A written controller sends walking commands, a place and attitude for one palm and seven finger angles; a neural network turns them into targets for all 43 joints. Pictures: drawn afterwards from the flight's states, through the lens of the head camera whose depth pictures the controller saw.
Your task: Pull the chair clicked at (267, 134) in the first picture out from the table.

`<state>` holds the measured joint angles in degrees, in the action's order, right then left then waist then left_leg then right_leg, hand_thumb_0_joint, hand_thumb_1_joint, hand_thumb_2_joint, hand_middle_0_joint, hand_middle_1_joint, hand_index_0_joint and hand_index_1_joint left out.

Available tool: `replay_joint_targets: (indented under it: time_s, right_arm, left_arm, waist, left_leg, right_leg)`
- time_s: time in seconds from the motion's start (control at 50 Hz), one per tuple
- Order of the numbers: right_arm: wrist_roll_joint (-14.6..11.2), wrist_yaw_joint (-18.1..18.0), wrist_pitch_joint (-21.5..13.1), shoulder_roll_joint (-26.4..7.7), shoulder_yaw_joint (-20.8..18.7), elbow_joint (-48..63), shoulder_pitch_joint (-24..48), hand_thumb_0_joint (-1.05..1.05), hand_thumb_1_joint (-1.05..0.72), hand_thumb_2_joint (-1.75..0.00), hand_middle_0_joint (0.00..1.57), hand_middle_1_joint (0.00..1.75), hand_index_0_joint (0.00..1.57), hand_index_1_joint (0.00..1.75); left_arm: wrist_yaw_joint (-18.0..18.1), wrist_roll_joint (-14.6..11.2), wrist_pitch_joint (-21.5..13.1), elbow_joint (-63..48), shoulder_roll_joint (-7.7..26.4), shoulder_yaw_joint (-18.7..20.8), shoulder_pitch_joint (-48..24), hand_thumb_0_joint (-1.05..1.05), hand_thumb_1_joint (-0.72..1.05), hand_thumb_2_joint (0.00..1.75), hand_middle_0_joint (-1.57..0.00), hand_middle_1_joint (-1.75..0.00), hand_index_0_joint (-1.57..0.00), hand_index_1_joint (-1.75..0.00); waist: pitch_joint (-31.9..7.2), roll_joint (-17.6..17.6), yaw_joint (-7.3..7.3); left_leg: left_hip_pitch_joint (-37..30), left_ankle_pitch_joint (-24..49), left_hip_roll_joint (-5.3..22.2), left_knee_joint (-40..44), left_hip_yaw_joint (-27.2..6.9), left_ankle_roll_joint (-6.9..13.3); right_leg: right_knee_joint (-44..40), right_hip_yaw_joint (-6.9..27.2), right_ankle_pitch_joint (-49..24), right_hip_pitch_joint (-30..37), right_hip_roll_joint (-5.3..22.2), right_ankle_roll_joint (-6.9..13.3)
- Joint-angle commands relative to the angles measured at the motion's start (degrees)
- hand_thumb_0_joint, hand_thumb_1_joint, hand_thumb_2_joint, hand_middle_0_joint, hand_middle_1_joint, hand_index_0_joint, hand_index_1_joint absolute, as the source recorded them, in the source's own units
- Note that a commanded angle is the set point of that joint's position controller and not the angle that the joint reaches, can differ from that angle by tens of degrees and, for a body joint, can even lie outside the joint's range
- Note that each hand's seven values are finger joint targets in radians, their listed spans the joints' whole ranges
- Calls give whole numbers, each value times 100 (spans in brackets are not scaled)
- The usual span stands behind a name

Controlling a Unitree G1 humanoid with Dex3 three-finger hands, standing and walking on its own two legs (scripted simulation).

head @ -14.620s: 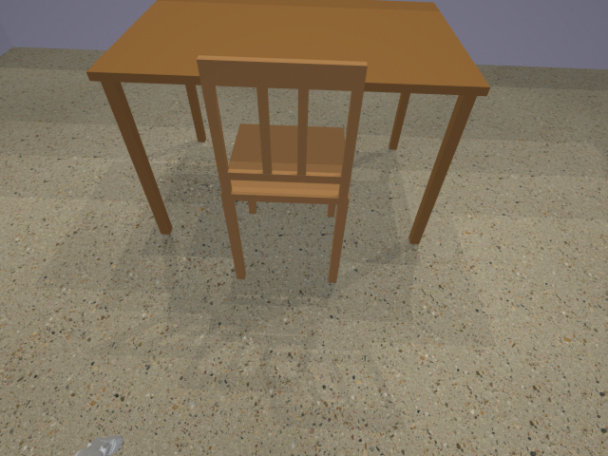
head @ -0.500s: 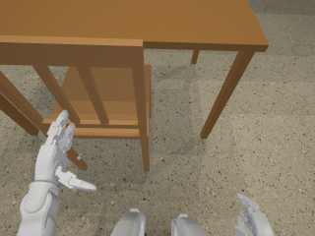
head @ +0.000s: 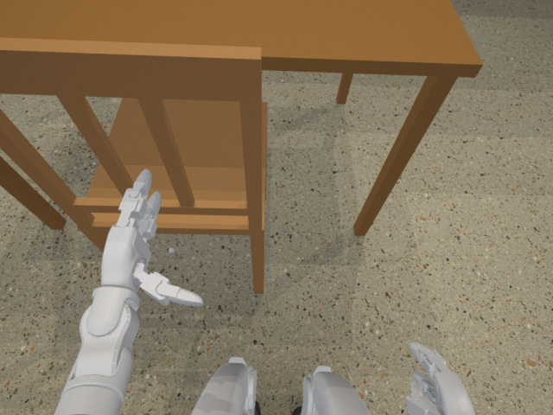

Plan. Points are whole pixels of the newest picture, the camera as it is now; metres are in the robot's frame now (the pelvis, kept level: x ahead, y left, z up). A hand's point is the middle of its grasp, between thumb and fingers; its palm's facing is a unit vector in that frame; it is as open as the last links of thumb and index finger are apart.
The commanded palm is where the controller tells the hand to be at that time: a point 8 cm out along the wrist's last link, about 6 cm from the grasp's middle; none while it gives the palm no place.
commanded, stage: aim the fingers beside a spindle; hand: left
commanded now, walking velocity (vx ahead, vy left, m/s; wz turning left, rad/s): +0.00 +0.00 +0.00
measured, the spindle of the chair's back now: (108, 158) +0.49 +0.30 +0.03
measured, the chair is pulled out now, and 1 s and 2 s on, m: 0.00 0.00 0.00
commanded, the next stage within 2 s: none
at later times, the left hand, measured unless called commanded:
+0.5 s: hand (173, 247) +0.34 +0.17 +0.01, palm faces +0.04 -1.00 -0.04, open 16.9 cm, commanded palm +0.32 +0.22 +0.03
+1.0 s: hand (156, 249) +0.33 +0.18 +0.03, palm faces +0.06 -1.00 -0.05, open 16.9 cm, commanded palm +0.31 +0.23 +0.02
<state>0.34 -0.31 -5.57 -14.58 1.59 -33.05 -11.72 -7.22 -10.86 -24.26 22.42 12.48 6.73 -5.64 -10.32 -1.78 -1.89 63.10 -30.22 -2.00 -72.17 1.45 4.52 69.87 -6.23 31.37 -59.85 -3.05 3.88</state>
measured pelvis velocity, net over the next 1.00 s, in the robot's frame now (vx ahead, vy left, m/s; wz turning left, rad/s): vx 0.00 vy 0.00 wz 0.00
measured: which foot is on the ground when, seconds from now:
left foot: down 0.00-1.00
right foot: down 0.00-1.00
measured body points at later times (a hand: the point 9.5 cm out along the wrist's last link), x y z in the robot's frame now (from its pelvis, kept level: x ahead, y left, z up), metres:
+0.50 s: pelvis +0.00 -0.01 +0.00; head +0.11 +0.01 +0.44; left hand +0.33 +0.22 +0.02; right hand +0.15 -0.26 -0.11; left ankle +0.04 +0.07 -0.63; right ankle +0.02 -0.09 -0.63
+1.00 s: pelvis +0.00 +0.00 +0.00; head +0.10 +0.01 +0.44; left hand +0.32 +0.24 +0.03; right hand +0.17 -0.25 -0.10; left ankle +0.04 +0.07 -0.63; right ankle +0.02 -0.09 -0.63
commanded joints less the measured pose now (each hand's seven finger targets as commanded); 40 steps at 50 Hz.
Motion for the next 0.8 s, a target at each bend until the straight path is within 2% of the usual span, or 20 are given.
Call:
replay_joint_targets:
  time_s: [0.0,0.04,0.1,0.16,0.18,0.2,0.26,0.28,0.3,0.32,0.4,0.44,0.46,0.5,0.54,0.62,0.66,0.7,0.76,0.78]
  right_arm:
    - [5,-31,-159,-887,-353,682,-45,0,-90,-90,20,30,20,30]
    - [13,-12,-118,-852,-339,685,-47,0,-90,-90,20,30,20,30]
    - [9,-2,-44,-850,-339,718,-41,0,-90,-90,20,30,20,30]
    - [-15,11,-29,-828,-336,739,-39,0,-90,-90,20,30,20,30]
    - [-14,10,-13,-842,-339,724,-75,0,-90,-90,20,30,20,30]
    - [-36,1,5,-850,-329,708,-74,0,-90,-90,20,30,20,30]
    - [-67,-28,16,-851,-316,661,-85,0,-90,-90,20,30,20,30]
    - [-66,-43,19,-869,-319,631,-98,0,-90,-90,20,30,20,30]
    - [-68,-51,24,-879,-315,627,-82,0,-90,-90,20,30,20,30]
    - [-66,-52,15,-863,-320,622,-74,0,-90,-90,20,30,20,30]
    - [-24,-62,-13,-854,-338,680,-65,0,-90,-90,20,30,20,30]
    - [-2,-45,-19,-814,-322,689,-57,0,-90,-90,20,30,20,30]
    - [-6,-55,-20,-831,-333,653,-81,0,-90,-90,20,30,20,30]
    - [-5,-45,-2,-820,-325,637,-98,0,-90,-90,20,30,20,30]
    - [-37,-44,22,-811,-313,606,-103,0,-90,-90,20,30,20,30]
    - [-102,-34,37,-837,-323,665,-106,0,-90,-90,20,30,20,30]
    - [-106,-31,4,-835,-331,737,-92,0,-90,-90,20,30,20,30]
    - [-91,-27,-9,-846,-358,752,-103,0,-90,-90,20,30,20,30]
    - [-43,-45,-34,-829,-374,739,-92,0,-90,-90,20,30,20,30]
    - [-26,-31,-45,-795,-367,743,-65,0,-90,-90,20,30,20,30]
  left_arm:
    - [185,70,-465,-1079,858,488,-1262,0,-50,30,-6,-8,-6,-8]
    - [241,87,-510,-1074,815,456,-1378,0,-50,30,-6,-8,-6,-8]
    - [295,81,-579,-1197,1046,684,-1273,0,-50,30,-6,-8,-6,-8]
    - [223,69,-566,-1298,702,277,-1300,0,-50,30,-6,-8,-6,-8]
    - [204,44,-525,-1136,791,416,-1045,0,-50,30,-6,-8,-6,-8]
    - [166,28,-494,-1021,737,334,-1083,0,-50,30,-6,-8,-6,-8]
    - [41,-11,-407,-674,559,157,-1142,0,-50,30,-6,-8,-6,-8]
    - [27,-23,-412,-568,668,294,-1189,0,-50,30,-6,-8,-6,-8]
    - [23,-2,-428,-520,711,311,-1296,0,-50,30,-6,-8,-6,-8]
    - [22,-23,-468,-587,682,292,-1449,0,-50,30,-6,-8,-6,-8]
    - [135,-43,-701,-1152,1175,759,-1525,0,-50,30,-6,-8,-6,-8]
    - [170,-17,-767,-1338,1096,652,-1551,0,-50,30,-6,-8,-6,-8]
    - [182,-4,-767,-1309,1179,700,-1575,0,-50,30,-6,-8,-6,-8]
    - [159,-12,-714,-1087,1185,784,-1268,0,-50,30,-6,-8,-6,-8]
    - [48,-56,-576,-780,972,607,-1251,0,-50,30,-6,-8,-6,-8]
    - [-224,-167,-374,-428,756,458,-877,0,-50,30,-6,-8,-6,-8]
    - [-319,-201,-379,-657,545,201,-938,0,-50,30,-6,-8,-6,-8]
    - [-294,-263,-462,-1025,829,482,-803,0,-50,30,-6,-8,-6,-8]
    - [-98,-214,-675,-1579,1171,767,-882,0,-50,30,-6,-8,-6,-8]
    - [-43,-175,-743,-1764,1106,707,-917,0,-50,30,-6,-8,-6,-8]
  waist:
    - [-2034,-131,2]
    - [-2128,-119,-1]
    - [-2293,-241,74]
    - [-2261,-338,-41]
    - [-2206,-223,36]
    - [-2067,-29,-60]
    - [-1667,125,-172]
    - [-1604,228,-153]
    - [-1558,116,-145]
    - [-1591,146,-166]
    - [-2239,-303,36]
    - [-2424,-388,14]
    - [-2427,-349,-31]
    - [-2331,-298,19]
    - [-2049,-4,-89]
    - [-1779,206,-79]
    - [-1876,1,-95]
    - [-2105,-28,8]
    - [-2310,-137,48]
    - [-2379,-341,59]
  left_leg:
    - [-1868,1432,291,983,-841,-394]
    - [-1795,1456,267,926,-783,-370]
    - [-1886,1610,267,957,-756,-397]
    - [-2054,1658,288,990,-797,-381]
    - [-1929,1586,274,1010,-745,-367]
    - [-1798,1479,284,1003,-755,-340]
    - [-1420,1193,253,945,-689,-267]
    - [-1293,1092,250,926,-666,-261]
    - [-1241,1008,246,928,-671,-267]
    - [-1278,987,240,906,-665,-256]
    - [-1646,1446,219,880,-620,-300]
    - [-1840,1660,221,873,-623,-308]
    - [-1842,1709,236,843,-624,-302]
    - [-1748,1786,230,862,-595,-305]
    - [-1401,1572,215,834,-532,-256]
    - [-1124,1374,201,854,-484,-234]
    - [-1340,1555,209,867,-539,-233]
    - [-1458,1707,208,847,-521,-243]
    - [-1712,2050,231,820,-556,-258]
    - [-1878,2147,231,842,-563,-281]
  right_leg:
    - [-812,500,-1059,481,186,-149]
    - [-806,547,-1140,604,184,-155]
    - [-798,566,-1277,744,167,-147]
    - [-860,558,-1299,703,157,-154]
    - [-905,573,-1275,822,157,-155]
    - [-933,573,-1241,807,152,-174]
    - [-1018,613,-1093,730,156,-185]
    - [-1023,627,-1021,744,164,-189]
    - [-1006,627,-927,684,172,-178]
    - [-1017,636,-908,668,172,-183]
    - [-908,695,-1287,964,174,-149]
    - [-882,691,-1473,1032,174,-157]
    - [-865,691,-1521,1006,156,-165]
    - [-882,701,-1646,1111,153,-168]
    - [-974,744,-1608,1202,160,-204]
    - [-1063,779,-1529,1256,177,-208]
    - [-996,706,-1639,1152,182,-178]
    - [-990,744,-1789,1328,186,-185]
    - [-868,709,-2032,1331,160,-169]
    - [-846,694,-2043,1266,169,-169]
